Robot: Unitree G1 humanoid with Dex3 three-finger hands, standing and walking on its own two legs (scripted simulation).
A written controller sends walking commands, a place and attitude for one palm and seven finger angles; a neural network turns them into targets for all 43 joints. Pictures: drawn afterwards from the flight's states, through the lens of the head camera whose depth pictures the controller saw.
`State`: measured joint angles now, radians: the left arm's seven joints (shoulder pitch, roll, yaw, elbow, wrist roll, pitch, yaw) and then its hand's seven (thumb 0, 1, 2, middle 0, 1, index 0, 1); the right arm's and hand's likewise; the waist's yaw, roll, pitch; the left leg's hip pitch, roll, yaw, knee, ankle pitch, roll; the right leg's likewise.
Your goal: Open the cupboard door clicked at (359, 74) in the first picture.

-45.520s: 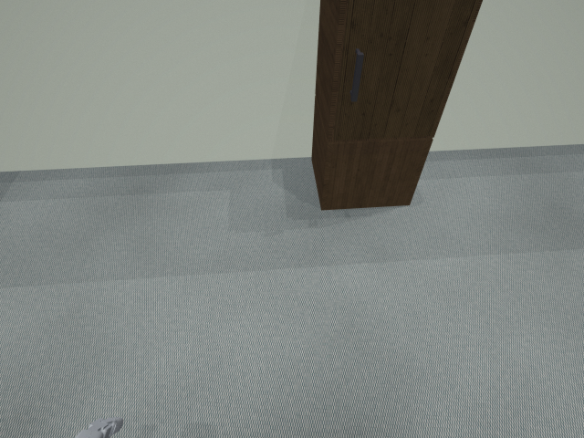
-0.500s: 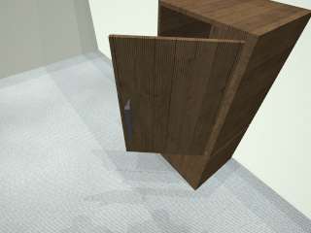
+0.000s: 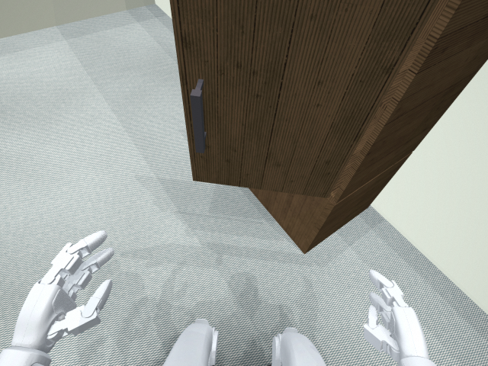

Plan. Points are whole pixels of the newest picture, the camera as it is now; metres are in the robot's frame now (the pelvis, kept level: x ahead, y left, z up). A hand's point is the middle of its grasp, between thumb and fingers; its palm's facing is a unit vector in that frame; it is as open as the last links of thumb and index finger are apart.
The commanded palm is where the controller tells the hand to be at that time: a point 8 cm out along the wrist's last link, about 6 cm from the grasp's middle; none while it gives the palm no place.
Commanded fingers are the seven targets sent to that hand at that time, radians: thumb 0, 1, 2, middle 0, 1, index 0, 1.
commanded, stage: raise the hand with hooked fingers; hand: left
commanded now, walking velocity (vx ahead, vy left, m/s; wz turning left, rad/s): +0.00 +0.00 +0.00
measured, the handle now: (200, 118) +0.58 +0.14 +0.03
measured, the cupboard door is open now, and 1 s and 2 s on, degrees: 48 48 48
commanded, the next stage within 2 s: move the hooked fingers beside the handle in 1.72 s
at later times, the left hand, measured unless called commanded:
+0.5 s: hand (77, 274) +0.23 +0.26 +0.03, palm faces +0.00 -1.00 -0.05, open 11.3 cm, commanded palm +0.21 +0.31 +0.03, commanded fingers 0.00 -0.15 0.45 -0.28 -0.98 -0.28 -0.98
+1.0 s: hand (73, 258) +0.26 +0.28 +0.02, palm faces -0.05 -1.00 -0.06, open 13.8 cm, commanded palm +0.25 +0.33 +0.03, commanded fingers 0.00 -0.50 0.30 -0.30 -1.20 -0.30 -1.20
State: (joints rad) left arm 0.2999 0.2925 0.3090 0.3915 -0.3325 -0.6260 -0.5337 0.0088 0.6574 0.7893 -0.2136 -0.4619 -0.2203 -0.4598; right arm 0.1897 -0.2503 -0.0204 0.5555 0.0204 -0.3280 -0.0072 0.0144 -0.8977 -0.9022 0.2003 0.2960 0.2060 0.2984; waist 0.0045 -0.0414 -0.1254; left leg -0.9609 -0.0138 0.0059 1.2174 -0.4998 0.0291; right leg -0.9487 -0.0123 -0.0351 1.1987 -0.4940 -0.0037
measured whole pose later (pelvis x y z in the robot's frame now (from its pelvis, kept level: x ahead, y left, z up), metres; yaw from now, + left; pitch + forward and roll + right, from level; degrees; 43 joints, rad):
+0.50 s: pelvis +0.01 +0.00 -0.02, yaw +0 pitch +18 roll -4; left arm 0.29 0.34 0.42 0.13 -0.42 -0.39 -0.54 0.01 0.08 0.54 -0.26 -0.83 -0.26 -0.83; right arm 0.21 -0.24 -0.02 0.57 0.03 -0.27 -0.05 0.02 -0.90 -0.90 0.20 0.30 0.21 0.30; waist 0.02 0.02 -0.16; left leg -1.10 0.01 -0.04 1.34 -0.57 0.02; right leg -1.05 0.01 -0.08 1.27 -0.54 -0.01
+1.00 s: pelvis +0.00 +0.02 -0.02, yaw +0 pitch +18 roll -4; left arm 0.14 0.40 0.39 0.26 -0.37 -0.33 -0.54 -0.01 -0.45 0.32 -0.29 -1.17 -0.30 -1.17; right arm 0.25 -0.27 0.03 0.51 0.04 -0.24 -0.06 0.02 -0.90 -0.90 0.20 0.30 0.21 0.30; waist 0.00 0.02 -0.15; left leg -1.10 -0.01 -0.03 1.32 -0.54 0.05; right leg -1.05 -0.01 -0.07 1.24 -0.51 0.01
